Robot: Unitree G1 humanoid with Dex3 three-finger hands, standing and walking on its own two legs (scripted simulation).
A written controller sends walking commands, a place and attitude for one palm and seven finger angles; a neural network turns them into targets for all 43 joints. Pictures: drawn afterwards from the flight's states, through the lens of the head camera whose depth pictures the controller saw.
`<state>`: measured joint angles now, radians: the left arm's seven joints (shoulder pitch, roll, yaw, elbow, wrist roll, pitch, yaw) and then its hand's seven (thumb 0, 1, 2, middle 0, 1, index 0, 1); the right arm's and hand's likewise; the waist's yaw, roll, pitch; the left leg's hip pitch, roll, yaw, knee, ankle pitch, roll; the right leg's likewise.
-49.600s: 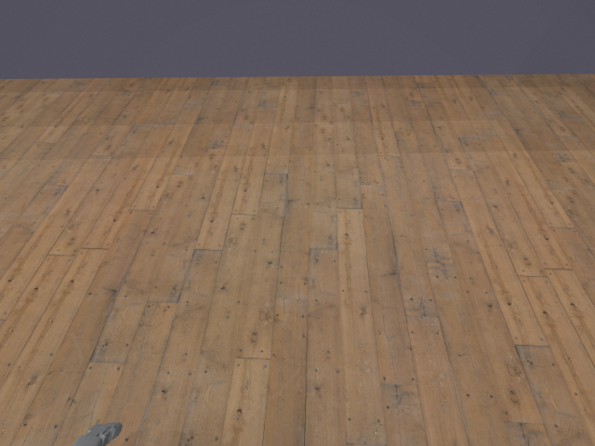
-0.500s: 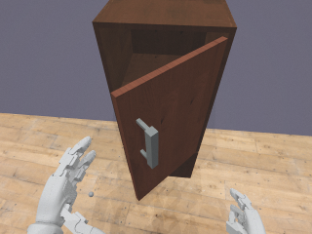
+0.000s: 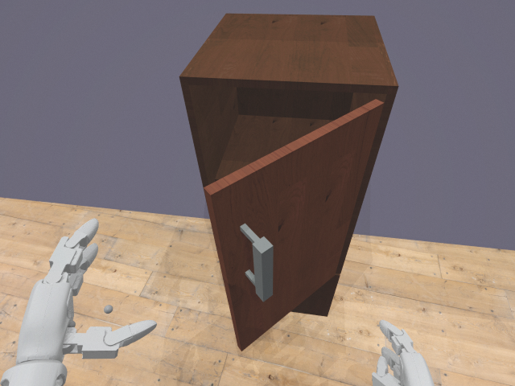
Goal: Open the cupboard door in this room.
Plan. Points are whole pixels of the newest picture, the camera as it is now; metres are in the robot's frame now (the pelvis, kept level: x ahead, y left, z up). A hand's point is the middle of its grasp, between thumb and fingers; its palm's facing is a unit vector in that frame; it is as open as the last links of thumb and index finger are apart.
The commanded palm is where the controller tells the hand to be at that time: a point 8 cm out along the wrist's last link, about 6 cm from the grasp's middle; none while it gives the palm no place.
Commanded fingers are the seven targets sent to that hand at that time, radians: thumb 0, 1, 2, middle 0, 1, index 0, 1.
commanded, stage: draw the hand back to the body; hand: left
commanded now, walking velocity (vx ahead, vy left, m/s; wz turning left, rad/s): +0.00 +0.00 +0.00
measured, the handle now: (255, 263) +0.31 +0.04 +0.03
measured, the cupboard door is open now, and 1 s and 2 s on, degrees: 47 47 47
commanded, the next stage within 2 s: step back with the hand held close in 0.76 s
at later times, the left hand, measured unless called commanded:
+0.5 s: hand (50, 264) +0.20 +0.25 +0.18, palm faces +0.48 -0.78 -0.41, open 8.1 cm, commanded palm +0.14 +0.28 +0.19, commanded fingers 0.00 0.90 0.90 -0.20 -0.30 -0.20 -0.30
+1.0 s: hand (50, 265) +0.19 +0.26 +0.18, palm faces +0.46 -0.77 -0.44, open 7.5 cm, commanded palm +0.13 +0.28 +0.20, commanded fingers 0.00 0.90 0.90 -0.20 -0.30 -0.20 -0.30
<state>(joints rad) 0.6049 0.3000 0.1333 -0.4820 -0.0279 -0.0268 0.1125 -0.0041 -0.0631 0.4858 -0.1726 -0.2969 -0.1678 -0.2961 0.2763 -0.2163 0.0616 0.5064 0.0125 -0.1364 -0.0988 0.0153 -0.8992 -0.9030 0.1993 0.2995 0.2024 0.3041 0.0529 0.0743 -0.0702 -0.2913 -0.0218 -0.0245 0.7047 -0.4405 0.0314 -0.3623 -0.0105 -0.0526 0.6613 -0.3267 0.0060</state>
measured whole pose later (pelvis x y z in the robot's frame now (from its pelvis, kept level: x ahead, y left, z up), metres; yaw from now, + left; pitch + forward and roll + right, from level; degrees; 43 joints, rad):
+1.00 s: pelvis -0.01 -0.01 +0.02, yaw -1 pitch -3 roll -1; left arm 0.44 0.35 0.39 -0.35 -0.04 -0.14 0.11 0.02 0.88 0.90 -0.21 -0.30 -0.21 -0.30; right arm 0.17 -0.22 0.03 0.62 0.00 -0.09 -0.07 0.01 -0.90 -0.90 0.20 0.30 0.20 0.30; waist 0.04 0.07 0.03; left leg -0.09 0.01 -0.02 0.43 -0.29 0.01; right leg -0.16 0.02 -0.05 0.37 -0.17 -0.01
